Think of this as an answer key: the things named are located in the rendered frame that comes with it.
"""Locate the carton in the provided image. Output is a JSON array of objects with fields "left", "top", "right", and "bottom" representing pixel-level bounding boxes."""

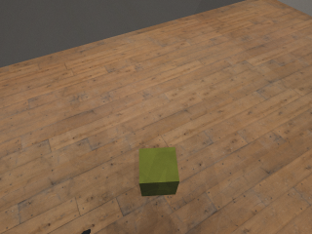
[{"left": 138, "top": 147, "right": 179, "bottom": 197}]

